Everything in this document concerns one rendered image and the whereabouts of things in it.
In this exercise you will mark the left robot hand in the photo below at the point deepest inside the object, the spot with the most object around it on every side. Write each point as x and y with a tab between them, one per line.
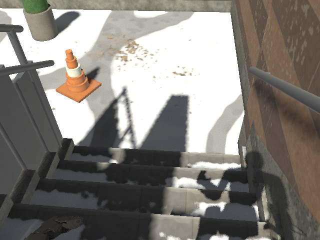
55	226

